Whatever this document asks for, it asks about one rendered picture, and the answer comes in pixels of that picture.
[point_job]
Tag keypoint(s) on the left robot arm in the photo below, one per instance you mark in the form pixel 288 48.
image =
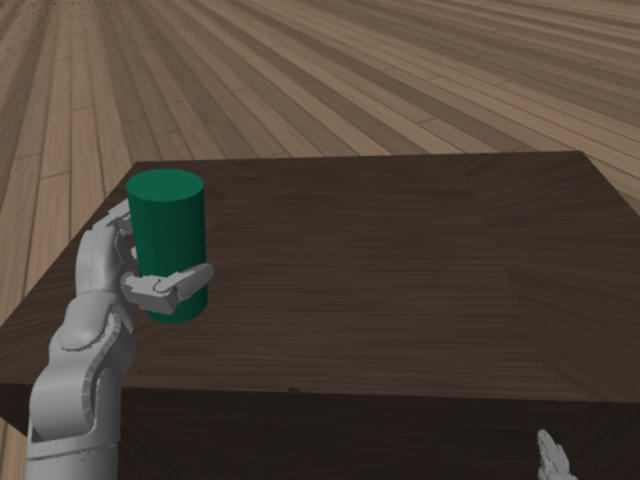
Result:
pixel 75 403

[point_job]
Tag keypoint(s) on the can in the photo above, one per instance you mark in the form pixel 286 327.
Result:
pixel 168 221

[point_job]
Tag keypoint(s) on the left robot hand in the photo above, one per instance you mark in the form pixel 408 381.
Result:
pixel 105 264

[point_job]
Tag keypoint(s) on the right robot hand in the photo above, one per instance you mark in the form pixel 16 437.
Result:
pixel 554 462

